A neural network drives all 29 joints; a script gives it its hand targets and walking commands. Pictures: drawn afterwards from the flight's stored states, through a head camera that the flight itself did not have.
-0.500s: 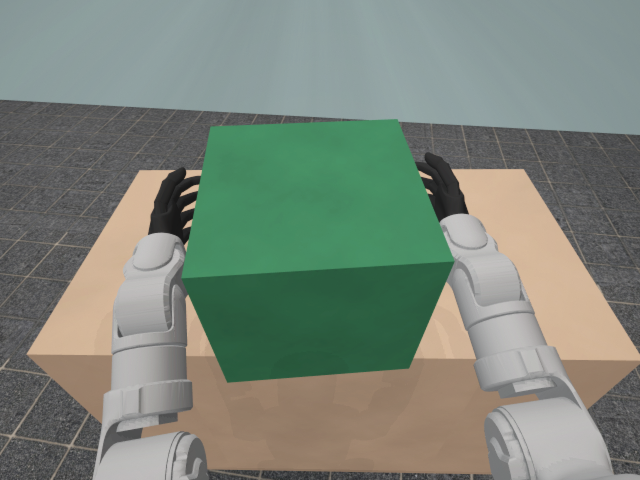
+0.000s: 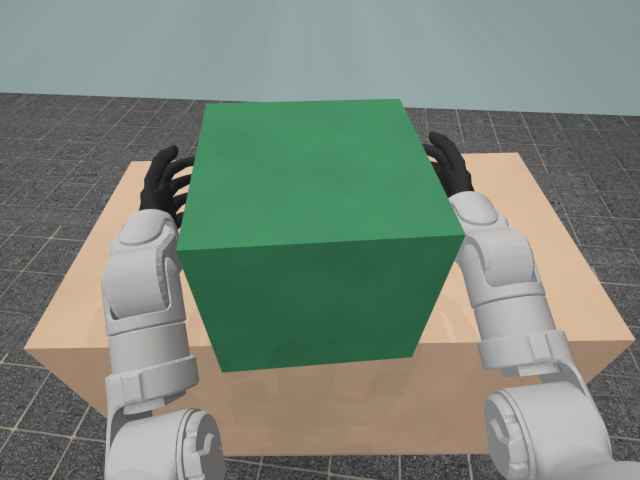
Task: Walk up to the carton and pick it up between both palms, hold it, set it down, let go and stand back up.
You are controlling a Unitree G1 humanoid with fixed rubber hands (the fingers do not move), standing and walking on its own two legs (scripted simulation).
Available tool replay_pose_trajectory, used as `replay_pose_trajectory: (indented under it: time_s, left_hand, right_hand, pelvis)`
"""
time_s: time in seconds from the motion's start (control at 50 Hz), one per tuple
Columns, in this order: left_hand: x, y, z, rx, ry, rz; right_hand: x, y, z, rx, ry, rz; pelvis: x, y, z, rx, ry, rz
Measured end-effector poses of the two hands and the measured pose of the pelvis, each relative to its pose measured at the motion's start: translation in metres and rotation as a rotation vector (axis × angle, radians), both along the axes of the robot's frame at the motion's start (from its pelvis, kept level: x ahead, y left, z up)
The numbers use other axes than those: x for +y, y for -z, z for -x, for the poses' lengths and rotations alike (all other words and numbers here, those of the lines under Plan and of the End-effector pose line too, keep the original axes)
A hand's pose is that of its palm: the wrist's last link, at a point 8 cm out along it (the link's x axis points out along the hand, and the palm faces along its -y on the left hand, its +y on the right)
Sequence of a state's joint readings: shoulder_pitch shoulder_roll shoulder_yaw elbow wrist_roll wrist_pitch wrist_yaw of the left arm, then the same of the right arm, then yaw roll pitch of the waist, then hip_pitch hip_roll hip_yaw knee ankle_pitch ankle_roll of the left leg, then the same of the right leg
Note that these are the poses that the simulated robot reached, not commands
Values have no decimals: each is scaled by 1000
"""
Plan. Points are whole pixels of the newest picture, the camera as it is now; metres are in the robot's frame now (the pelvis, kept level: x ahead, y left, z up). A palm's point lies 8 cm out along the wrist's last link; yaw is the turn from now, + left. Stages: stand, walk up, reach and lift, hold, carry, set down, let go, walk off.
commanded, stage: reach and lift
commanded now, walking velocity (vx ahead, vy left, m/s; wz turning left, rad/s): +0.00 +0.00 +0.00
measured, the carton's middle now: (312, 234) +0.37 +0.01 +0.13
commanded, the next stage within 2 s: hold in 0.60 s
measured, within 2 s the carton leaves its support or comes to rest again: neither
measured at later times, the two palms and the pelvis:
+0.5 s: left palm (156, 220) +0.35 +0.19 +0.19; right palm (448, 206) +0.37 -0.15 +0.17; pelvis +0.01 +0.00 +0.00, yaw +0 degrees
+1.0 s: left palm (161, 201) +0.35 +0.17 +0.21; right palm (469, 195) +0.36 -0.17 +0.19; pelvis +0.00 +0.00 +0.00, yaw -1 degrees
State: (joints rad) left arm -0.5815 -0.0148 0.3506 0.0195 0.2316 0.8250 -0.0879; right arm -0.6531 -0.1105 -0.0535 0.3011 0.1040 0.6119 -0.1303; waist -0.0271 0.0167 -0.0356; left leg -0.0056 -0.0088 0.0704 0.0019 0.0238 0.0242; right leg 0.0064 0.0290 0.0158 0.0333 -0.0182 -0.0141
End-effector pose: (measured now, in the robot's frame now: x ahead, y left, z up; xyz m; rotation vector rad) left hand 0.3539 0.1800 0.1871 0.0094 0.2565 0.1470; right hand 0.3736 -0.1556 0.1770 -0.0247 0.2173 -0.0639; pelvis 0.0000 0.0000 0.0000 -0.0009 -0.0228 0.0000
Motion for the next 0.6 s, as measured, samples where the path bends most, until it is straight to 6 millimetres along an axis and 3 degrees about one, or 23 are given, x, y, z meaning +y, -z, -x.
replay_pose_trajectory:
  time_s: [0.14, 0.3, 0.48, 0.6]
  left_hand:
    - [4, 11, 5, 9, -17, 22]
    - [6, -5, 9, -42, -16, 20]
    - [5, 1, 5, 11, -5, 11]
    - [6, -4, 7, -28, -17, 28]
  right_hand:
    - [4, 11, 1, 10, -12, -4]
    - [6, -6, 4, -41, -12, -5]
    - [5, 9, 5, 9, -1, -18]
    - [6, -3, 4, -30, -5, -10]
  pelvis:
    - [-3, 0, -7, -9, -10, -1]
    - [-4, 0, -12, -33, -14, -2]
    - [1, 0, -7, -42, -5, 0]
    - [1, 0, -7, -23, -10, 1]
